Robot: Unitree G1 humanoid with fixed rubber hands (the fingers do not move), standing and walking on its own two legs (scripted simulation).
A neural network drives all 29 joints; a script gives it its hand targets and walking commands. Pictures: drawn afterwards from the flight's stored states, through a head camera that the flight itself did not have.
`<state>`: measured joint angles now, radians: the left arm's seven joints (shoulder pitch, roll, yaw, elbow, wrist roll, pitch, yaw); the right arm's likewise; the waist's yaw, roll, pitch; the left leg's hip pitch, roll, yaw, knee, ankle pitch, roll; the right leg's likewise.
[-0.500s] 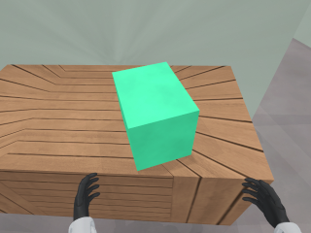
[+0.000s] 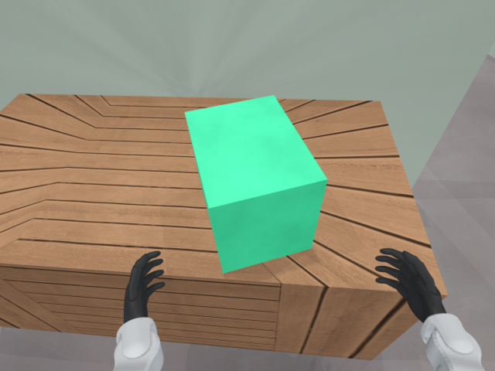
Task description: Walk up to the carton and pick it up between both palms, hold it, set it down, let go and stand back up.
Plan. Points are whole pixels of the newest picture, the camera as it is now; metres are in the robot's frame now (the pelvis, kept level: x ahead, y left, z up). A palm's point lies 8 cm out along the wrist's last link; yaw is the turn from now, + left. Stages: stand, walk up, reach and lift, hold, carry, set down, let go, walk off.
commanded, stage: reach and lift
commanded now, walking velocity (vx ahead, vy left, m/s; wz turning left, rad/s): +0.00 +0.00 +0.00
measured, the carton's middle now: (249, 181) +0.53 +0.06 -0.04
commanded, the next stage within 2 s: none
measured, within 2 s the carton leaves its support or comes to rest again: neither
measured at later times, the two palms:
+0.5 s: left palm (141, 262) +0.27 +0.20 +0.05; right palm (398, 239) +0.35 -0.21 +0.03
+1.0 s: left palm (140, 218) +0.32 +0.21 +0.10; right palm (372, 189) +0.42 -0.17 +0.08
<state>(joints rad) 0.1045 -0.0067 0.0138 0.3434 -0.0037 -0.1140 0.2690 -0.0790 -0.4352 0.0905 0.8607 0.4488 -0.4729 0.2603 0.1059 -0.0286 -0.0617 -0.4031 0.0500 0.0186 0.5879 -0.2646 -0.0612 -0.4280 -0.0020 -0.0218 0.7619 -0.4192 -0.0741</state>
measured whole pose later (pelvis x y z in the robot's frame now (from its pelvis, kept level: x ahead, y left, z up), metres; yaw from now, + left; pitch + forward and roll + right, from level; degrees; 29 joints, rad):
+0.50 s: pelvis -0.01 +0.00 +0.00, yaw +0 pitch +5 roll +4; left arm -0.17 -0.01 0.01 0.34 0.00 0.07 0.27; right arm -0.37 -0.44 0.09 0.87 0.45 -0.30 0.23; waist 0.14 -0.03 -0.04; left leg -0.40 0.05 0.02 0.56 -0.24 -0.06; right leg -0.43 0.00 -0.02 0.73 -0.39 -0.07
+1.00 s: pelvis -0.01 +0.01 +0.01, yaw +0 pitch +6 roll +3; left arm -0.43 -0.01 0.01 0.34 0.00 0.30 0.29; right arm -0.66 -0.45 0.09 0.97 0.45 -0.07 0.16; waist 0.20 -0.03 -0.03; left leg -0.41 0.06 0.02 0.54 -0.22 -0.06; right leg -0.43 0.01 -0.02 0.69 -0.36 -0.07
